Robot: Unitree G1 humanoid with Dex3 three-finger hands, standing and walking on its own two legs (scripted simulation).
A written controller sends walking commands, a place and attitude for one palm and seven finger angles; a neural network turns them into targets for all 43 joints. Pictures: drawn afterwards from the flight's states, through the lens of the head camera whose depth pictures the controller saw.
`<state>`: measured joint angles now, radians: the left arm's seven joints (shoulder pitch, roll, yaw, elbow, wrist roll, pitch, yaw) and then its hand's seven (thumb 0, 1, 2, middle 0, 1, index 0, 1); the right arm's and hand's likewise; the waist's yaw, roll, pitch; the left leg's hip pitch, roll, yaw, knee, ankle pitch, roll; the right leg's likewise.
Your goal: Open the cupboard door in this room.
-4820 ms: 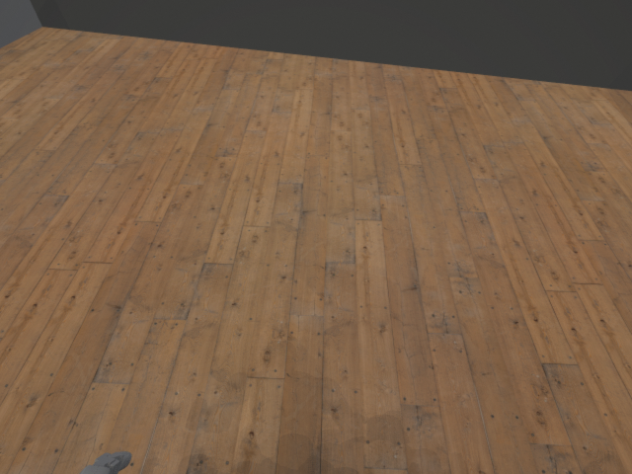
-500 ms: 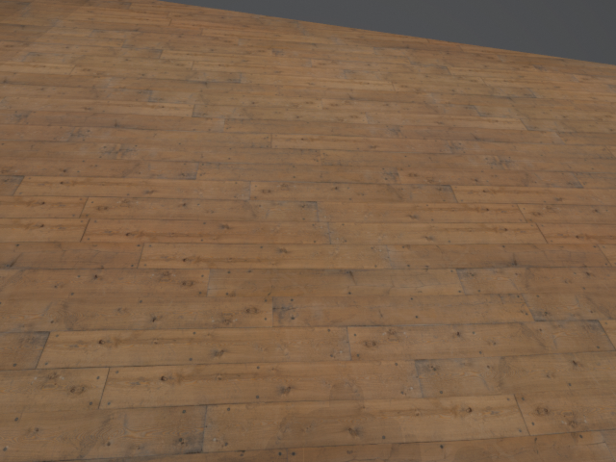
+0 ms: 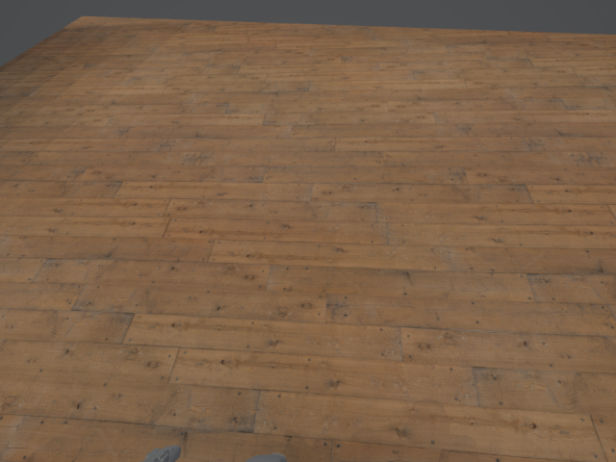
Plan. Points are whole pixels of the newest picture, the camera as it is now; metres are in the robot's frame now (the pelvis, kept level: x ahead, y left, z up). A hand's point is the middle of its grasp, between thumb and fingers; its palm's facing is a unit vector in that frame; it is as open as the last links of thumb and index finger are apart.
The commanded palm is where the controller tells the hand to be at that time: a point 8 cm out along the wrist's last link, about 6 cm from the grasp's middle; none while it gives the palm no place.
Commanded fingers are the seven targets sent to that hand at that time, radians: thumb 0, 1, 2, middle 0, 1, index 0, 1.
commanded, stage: turn or walk to find it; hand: left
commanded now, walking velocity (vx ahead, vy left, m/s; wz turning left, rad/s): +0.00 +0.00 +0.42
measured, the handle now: out of the picture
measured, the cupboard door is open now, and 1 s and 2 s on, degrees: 0 0 0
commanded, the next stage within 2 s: none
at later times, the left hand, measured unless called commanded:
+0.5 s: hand out of the picture -0.06 +0.25 -0.19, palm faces +0.29 -0.93 -0.24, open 7.4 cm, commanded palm none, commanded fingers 0.00 0.90 0.90 -0.20 -0.30 -0.20 -0.30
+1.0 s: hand out of the picture -0.03 +0.20 -0.14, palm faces +0.41 -0.86 -0.29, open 7.4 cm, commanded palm none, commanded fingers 0.00 0.90 0.90 -0.20 -0.30 -0.20 -0.30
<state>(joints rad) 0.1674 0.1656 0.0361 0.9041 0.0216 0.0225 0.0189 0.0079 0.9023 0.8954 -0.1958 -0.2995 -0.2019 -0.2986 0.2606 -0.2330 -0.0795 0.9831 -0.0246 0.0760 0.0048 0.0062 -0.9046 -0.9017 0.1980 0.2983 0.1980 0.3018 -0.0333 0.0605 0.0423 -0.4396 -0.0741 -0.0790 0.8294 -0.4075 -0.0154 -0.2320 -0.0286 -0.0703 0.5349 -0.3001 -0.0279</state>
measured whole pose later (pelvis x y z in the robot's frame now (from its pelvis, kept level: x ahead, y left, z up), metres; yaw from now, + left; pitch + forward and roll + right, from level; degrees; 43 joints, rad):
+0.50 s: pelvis -0.03 +0.04 +0.00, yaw +13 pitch -1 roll -1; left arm 0.26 0.26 0.07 1.00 0.02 0.07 0.02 0.01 0.90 0.90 -0.20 -0.30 -0.20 -0.30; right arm 0.15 -0.20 -0.04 0.95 -0.02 0.03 0.00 0.00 -0.91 -0.90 0.19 0.30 0.20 0.30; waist 0.03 -0.05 0.07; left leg -0.25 0.01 0.07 0.57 -0.32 0.03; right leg -0.39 -0.12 -0.11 0.94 -0.50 0.06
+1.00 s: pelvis -0.05 -0.02 +0.00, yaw +25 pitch -1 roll +2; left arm 0.17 0.16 0.03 0.90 0.02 0.02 0.02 0.01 0.90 0.90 -0.20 -0.30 -0.20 -0.30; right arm 0.27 -0.24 -0.08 0.99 -0.02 0.08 0.00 0.01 -0.91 -0.90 0.20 0.30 0.20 0.30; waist -0.03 0.07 0.05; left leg -0.44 -0.06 -0.07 0.90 -0.43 -0.02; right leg -0.24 -0.04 -0.10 0.56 -0.30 -0.04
